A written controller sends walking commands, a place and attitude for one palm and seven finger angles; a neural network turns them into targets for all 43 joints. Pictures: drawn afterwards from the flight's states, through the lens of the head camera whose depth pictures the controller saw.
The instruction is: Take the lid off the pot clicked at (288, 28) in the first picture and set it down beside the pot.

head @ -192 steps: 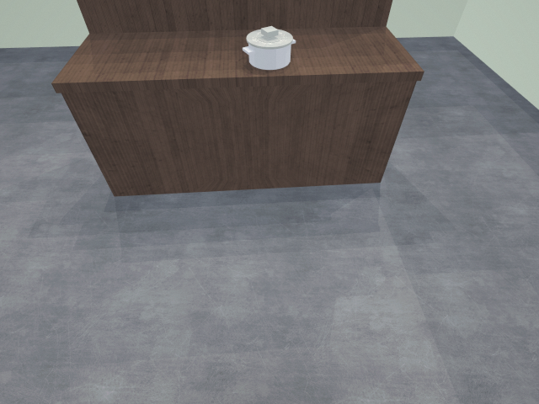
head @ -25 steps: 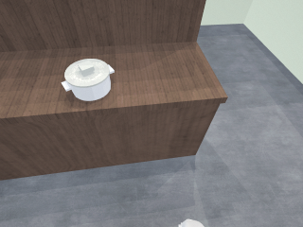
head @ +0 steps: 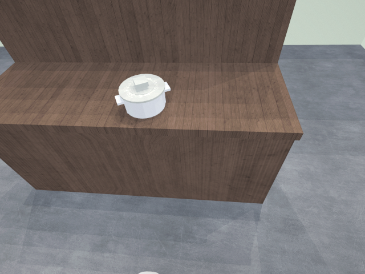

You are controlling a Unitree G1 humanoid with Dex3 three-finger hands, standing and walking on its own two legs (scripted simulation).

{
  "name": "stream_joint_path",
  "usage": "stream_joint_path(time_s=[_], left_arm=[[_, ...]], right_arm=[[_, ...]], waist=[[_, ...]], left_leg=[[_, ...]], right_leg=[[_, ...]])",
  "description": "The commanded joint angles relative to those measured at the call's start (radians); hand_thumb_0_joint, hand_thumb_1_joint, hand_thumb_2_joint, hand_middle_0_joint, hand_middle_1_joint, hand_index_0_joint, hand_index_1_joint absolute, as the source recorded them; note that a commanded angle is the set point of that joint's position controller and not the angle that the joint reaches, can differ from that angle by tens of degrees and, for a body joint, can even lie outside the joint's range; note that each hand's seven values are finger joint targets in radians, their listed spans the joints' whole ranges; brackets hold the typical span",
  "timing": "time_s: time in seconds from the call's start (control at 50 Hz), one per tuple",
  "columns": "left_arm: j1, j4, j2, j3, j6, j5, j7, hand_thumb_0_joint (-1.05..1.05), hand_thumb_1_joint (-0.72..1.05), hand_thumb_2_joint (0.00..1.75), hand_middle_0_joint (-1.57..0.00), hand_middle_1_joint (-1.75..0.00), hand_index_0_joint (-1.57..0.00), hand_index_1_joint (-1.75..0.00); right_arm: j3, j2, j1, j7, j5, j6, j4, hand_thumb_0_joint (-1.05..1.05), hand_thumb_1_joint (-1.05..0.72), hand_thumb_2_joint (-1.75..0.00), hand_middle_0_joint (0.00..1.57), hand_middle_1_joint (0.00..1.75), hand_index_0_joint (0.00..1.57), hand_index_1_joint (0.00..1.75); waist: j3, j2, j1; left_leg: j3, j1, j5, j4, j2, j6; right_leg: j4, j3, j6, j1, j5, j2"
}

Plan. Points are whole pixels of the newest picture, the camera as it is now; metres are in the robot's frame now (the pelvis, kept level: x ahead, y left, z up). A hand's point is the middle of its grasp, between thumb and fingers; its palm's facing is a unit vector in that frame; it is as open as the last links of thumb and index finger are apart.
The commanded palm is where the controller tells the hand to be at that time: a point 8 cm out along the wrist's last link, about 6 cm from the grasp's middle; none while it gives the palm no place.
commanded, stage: take the last steps up to it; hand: left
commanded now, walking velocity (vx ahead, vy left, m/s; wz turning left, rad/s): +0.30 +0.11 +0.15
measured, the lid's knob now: (140, 82) +0.76 +0.24 -0.02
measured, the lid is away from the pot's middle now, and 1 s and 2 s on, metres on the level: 0.00 0.00 0.00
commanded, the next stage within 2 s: come to a stop and stand still in 0.84 s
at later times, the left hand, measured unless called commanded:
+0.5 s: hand out of the picture +0.06 +0.30 -0.18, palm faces +0.12 -0.98 -0.19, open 7.4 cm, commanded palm none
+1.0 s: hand (103, 217) +0.29 +0.28 -0.17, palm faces +0.05 -0.97 -0.24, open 7.2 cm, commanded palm none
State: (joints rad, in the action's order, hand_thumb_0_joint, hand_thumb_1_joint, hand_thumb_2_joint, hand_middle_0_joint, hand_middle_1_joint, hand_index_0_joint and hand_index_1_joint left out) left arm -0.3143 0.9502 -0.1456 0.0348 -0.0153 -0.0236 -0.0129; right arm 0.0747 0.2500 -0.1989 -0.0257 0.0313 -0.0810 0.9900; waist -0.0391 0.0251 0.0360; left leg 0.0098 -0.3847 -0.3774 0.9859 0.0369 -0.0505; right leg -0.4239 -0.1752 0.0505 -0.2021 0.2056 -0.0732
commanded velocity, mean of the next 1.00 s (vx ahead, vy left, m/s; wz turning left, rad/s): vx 0.21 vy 0.03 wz -0.02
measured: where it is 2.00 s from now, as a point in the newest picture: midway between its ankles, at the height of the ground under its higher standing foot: outside the picture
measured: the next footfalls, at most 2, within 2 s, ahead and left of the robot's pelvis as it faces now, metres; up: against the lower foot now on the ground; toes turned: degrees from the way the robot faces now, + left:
left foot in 0.28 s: +0.04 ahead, +0.18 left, +0.00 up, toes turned +7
right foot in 0.78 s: +0.30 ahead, +0.02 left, +0.00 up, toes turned -3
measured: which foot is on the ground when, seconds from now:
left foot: up 0.00-0.26, down 0.28-0.76, up 0.78-1.00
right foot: down 0.00-0.28, up 0.30-0.76, down 0.78-1.00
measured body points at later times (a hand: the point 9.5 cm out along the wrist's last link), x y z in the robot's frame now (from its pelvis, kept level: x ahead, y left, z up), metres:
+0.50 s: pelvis +0.07 +0.10 +0.00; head +0.08 +0.12 +0.45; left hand +0.06 +0.35 -0.16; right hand +0.07 -0.13 -0.15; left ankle +0.00 +0.18 -0.75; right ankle +0.11 -0.03 -0.67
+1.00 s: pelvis +0.23 +0.09 -0.01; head +0.25 +0.08 +0.44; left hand +0.29 +0.33 -0.15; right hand +0.25 -0.13 -0.17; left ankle +0.24 +0.25 -0.68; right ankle +0.26 +0.02 -0.75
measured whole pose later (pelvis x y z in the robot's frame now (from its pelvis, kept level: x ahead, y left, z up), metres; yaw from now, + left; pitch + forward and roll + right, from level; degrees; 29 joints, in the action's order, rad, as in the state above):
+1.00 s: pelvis +0.23 +0.09 -0.01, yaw +0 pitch +0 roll +0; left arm -0.23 1.03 -0.16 0.05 -0.05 -0.01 -0.03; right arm 0.04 0.16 -0.26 0.02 0.03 0.01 1.04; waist -0.04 0.04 -0.02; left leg -0.02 -0.49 -0.34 1.02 0.09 -0.02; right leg -0.42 -0.07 0.09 -0.24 0.18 0.05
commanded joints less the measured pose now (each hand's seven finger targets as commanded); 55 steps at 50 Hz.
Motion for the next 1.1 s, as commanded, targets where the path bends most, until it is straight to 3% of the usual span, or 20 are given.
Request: stream_joint_path(time_s=[0.0, 0.14, 0.22, 0.24, 0.26, 0.28, 0.3, 0.34, 0.4, 0.44, 0.62, 0.68, 0.72, 0.74, 0.76, 0.78, 0.84, 0.92, 1.02, 1.08], left_arm=[[-0.117, 0.004, -0.227, 0.065, -0.032, -0.005, -0.011, 0.00, 0.90, 0.90, -0.20, -0.30, -0.20, -0.30], [-0.097, 0.059, -0.246, 0.067, -0.030, -0.012, -0.002, 0.00, 0.90, 0.90, -0.20, -0.30, -0.20, -0.30], [-0.042, 0.084, -0.223, 0.064, -0.014, -0.001, 0.008, 0.00, 0.90, 0.90, -0.20, -0.30, -0.20, -0.30], [-0.035, 0.069, -0.190, 0.054, -0.007, -0.002, 0.016, 0.00, 0.90, 0.90, -0.20, -0.30, -0.20, -0.30], [-0.011, 0.040, -0.114, 0.040, -0.002, 0.003, 0.022, 0.00, 0.90, 0.90, -0.20, -0.30, -0.20, -0.30], [0.058, 0.002, -0.109, 0.034, -0.008, -0.007, 0.021, 0.00, 0.90, 0.90, -0.20, -0.30, -0.20, -0.30], [0.081, -0.016, -0.108, 0.038, -0.019, -0.005, 0.025, 0.00, 0.90, 0.90, -0.20, -0.30, -0.20, -0.30], [0.019, 0.038, -0.122, 0.045, -0.012, -0.012, 0.031, 0.00, 0.90, 0.90, -0.20, -0.30, -0.20, -0.30], [-0.024, 0.074, -0.105, 0.041, -0.014, -0.006, 0.032, 0.00, 0.90, 0.90, -0.20, -0.30, -0.20, -0.30], [-0.003, 0.067, -0.108, 0.042, -0.012, -0.001, 0.027, 0.00, 0.90, 0.90, -0.20, -0.30, -0.20, -0.30], [0.245, -0.032, -0.065, 0.020, -0.016, 0.009, 0.028, 0.00, 0.90, 0.90, -0.20, -0.30, -0.20, -0.30], [0.132, -0.010, -0.075, 0.020, -0.030, 0.008, 0.015, 0.00, 0.90, 0.90, -0.20, -0.30, -0.20, -0.30], [-0.098, 0.064, -0.121, 0.037, -0.048, 0.003, 0.007, 0.00, 0.90, 0.90, -0.20, -0.30, -0.20, -0.30], [-0.206, 0.092, -0.209, 0.057, -0.061, -0.002, -0.004, 0.00, 0.90, 0.90, -0.20, -0.30, -0.20, -0.30], [-0.229, 0.098, -0.259, 0.067, -0.058, 0.015, -0.006, 0.00, 0.90, 0.90, -0.20, -0.30, -0.20, -0.30], [-0.163, 0.078, -0.238, 0.069, -0.048, 0.024, -0.011, 0.00, 0.90, 0.90, -0.20, -0.30, -0.20, -0.30], [0.042, 0.030, -0.140, 0.044, -0.046, 0.019, -0.018, 0.00, 0.90, 0.90, -0.20, -0.30, -0.20, -0.30], [0.058, 0.032, -0.106, 0.027, -0.058, 0.008, -0.016, 0.00, 0.90, 0.90, -0.20, -0.30, -0.20, -0.30], [0.021, 0.059, -0.128, 0.020, -0.044, 0.002, -0.020, 0.00, 0.90, 0.90, -0.20, -0.30, -0.20, -0.30], [0.027, 0.068, -0.156, 0.023, -0.026, 0.008, -0.027, 0.00, 0.90, 0.90, -0.20, -0.30, -0.20, -0.30]], right_arm=[[0.001, 0.047, 0.116, -0.008, -0.004, 0.047, -0.106, 0.00, -0.90, -0.90, 0.20, 0.30, 0.20, 0.30], [-0.011, 0.005, 0.074, -0.016, -0.012, 0.065, -0.091, 0.00, -0.90, -0.90, 0.20, 0.30, 0.20, 0.30], [-0.015, 0.013, -0.107, 0.006, -0.013, 0.091, -0.025, 0.00, -0.90, -0.90, 0.20, 0.30, 0.20, 0.30], [0.000, 0.069, -0.188, 0.018, -0.012, 0.094, -0.009, 0.00, -0.90, -0.90, 0.20, 0.30, 0.20, 0.30], [0.021, 0.158, -0.257, 0.026, 0.000, 0.097, 0.000, 0.00, -0.90, -0.90, 0.20, 0.30, 0.20, 0.30], [0.021, 0.191, -0.278, 0.036, -0.005, 0.094, 0.000, 0.00, -0.90, -0.90, 0.20, 0.30, 0.20, 0.30], [0.011, 0.174, -0.234, 0.044, -0.003, 0.096, -0.012, 0.00, -0.90, -0.90, 0.20, 0.30, 0.20, 0.30], [-0.022, 0.069, -0.148, 0.046, -0.011, 0.115, -0.015, 0.00, -0.90, -0.90, 0.20, 0.30, 0.20, 0.30], [-0.035, 0.017, -0.173, 0.051, -0.019, 0.147, -0.001, 0.00, -0.90, -0.90, 0.20, 0.30, 0.20, 0.30], [-0.040, 0.014, -0.209, 0.058, -0.024, 0.160, 0.021, 0.00, -0.90, -0.90, 0.20, 0.30, 0.20, 0.30], [-0.047, 0.015, -0.340, 0.072, -0.008, 0.169, 0.107, 0.00, -0.90, -0.90, 0.20, 0.30, 0.20, 0.30], [-0.043, 0.042, -0.315, 0.070, -0.011, 0.163, 0.114, 0.00, -0.90, -0.90, 0.20, 0.30, 0.20, 0.30], [-0.036, 0.053, -0.275, 0.066, -0.026, 0.160, 0.102, 0.00, -0.90, -0.90, 0.20, 0.30, 0.20, 0.30], [-0.033, 0.016, -0.299, 0.057, -0.039, 0.162, 0.088, 0.00, -0.90, -0.90, 0.20, 0.30, 0.20, 0.30], [-0.030, -0.011, -0.338, 0.060, -0.043, 0.163, 0.074, 0.00, -0.90, -0.90, 0.20, 0.30, 0.20, 0.30], [-0.025, 0.001, -0.274, 0.062, -0.036, 0.154, 0.064, 0.00, -0.90, -0.90, 0.20, 0.30, 0.20, 0.30], [-0.029, -0.056, -0.209, 0.041, -0.012, 0.118, 0.048, 0.00, -0.90, -0.90, 0.20, 0.30, 0.20, 0.30], [-0.035, -0.088, -0.230, 0.037, -0.010, 0.095, 0.054, 0.00, -0.90, -0.90, 0.20, 0.30, 0.20, 0.30], [-0.048, -0.092, -0.143, 0.044, -0.023, 0.092, 0.043, 0.00, -0.90, -0.90, 0.20, 0.30, 0.20, 0.30], [-0.042, -0.060, -0.116, 0.048, -0.030, 0.085, 0.035, 0.00, -0.90, -0.90, 0.20, 0.30, 0.20, 0.30]], waist=[[0.003, -0.154, 0.047], [0.004, -0.183, 0.026], [0.028, -0.120, -0.056], [0.025, 0.005, -0.096], [-0.016, 0.297, -0.128], [-0.097, 0.257, -0.136], [-0.140, 0.145, -0.106], [-0.101, 0.139, -0.046], [-0.068, 0.075, -0.023], [-0.058, 0.051, -0.016], [-0.094, 0.073, -0.080], [-0.014, 0.070, -0.022], [0.105, 0.022, 0.081], [0.203, -0.147, 0.107], [0.260, -0.225, 0.064], [0.169, -0.084, 0.061], [-0.011, -0.053, -0.034], [0.000, -0.109, -0.083], [0.082, -0.119, -0.045], [0.085, -0.152, -0.050]], left_leg=[[-0.011, -0.187, -0.020, -0.084, 0.030, 0.017], [-0.074, 0.023, -0.048, -0.300, 0.005, 0.050], [-0.137, 0.365, 0.070, -0.593, -0.042, 0.055], [-0.031, 0.463, -0.048, -0.634, 0.022, 0.081], [0.330, 0.477, -0.355, -0.819, 0.250, 0.156], [0.446, 0.383, -0.394, -0.927, 0.341, 0.220], [0.423, 0.338, -0.298, -0.921, 0.338, 0.249], [0.262, 0.285, -0.126, -0.897, 0.239, 0.207], [0.090, 0.354, 0.391, -0.832, 0.160, 0.186], [0.062, 0.385, 0.644, -0.803, 0.169, 0.202], [0.019, 0.477, 0.898, -0.722, 0.194, 0.216], [-0.011, 0.444, 1.149, -0.558, 0.194, 0.189], [-0.052, 0.319, 1.028, -0.278, 0.133, 0.138], [-0.072, 0.065, 0.580, 0.003, 0.038, 0.096], [-0.083, -0.092, -0.194, 0.320, -0.087, 0.061], [0.026, -0.119, -0.183, 0.373, -0.025, 0.084], [0.025, -0.120, -0.025, 0.311, 0.058, 0.075], [-0.041, -0.021, 0.044, 0.046, 0.055, 0.035], [-0.057, 0.067, 0.070, -0.253, 0.009, -0.004], [-0.050, 0.161, 0.164, -0.418, -0.006, -0.009]], right_leg=[[0.295, 0.358, 0.107, 0.178, 0.301, -0.311], [0.317, 0.282, 0.101, 0.024, 0.337, -0.300], [0.164, 0.124, 0.022, -0.168, 0.379, -0.178], [-0.001, 0.074, -0.013, -0.303, 0.405, -0.118], [-0.305, -0.025, -0.056, -0.492, 0.373, -0.002], [-0.479, 0.062, -0.047, -0.575, 0.330, 0.001], [-0.568, 0.113, -0.037, -0.601, 0.265, -0.032], [-0.665, 0.146, -0.029, -0.528, 0.120, -0.050], [-0.696, 0.137, -0.051, -0.499, 0.008, -0.030], [-0.703, 0.139, -0.057, -0.506, 0.013, -0.021], [-0.372, 0.086, -0.011, -0.460, 0.023, 0.015], [-0.228, 0.049, 0.028, -0.205, 0.030, 0.087], [-0.088, 0.063, 0.048, 0.140, -0.164, 0.093], [-0.086, 0.354, 0.152, 0.395, -0.442, -0.128], [0.023, 0.704, 0.301, 0.448, -0.681, -0.381], [0.092, 0.664, 0.330, 0.309, -0.491, -0.368], [0.188, 0.458, 0.224, -0.056, -0.132, -0.237], [0.215, 0.270, 0.159, -0.145, -0.277, -0.134], [0.112, 0.269, 0.129, -0.016, -0.580, -0.121], [0.043, 0.251, 0.093, -0.002, -0.562, -0.109]])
